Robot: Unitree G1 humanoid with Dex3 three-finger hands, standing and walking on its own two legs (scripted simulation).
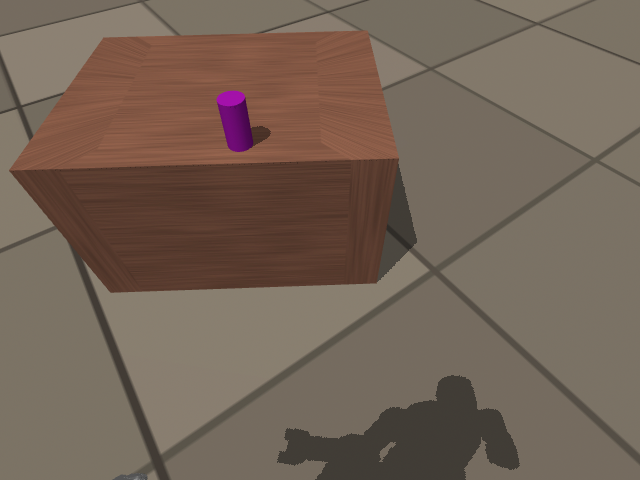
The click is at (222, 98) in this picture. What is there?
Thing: squat round
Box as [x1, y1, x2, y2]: [217, 91, 252, 151]
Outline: 226,91 221,93 217,97 217,103 228,147 232,150 242,151 249,148 252,145 252,138 244,95 238,91
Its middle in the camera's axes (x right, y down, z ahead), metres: -0.22 -0.29 +1.00
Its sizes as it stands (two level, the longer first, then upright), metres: 0.069 0.069 0.136
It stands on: a support 0.60 m high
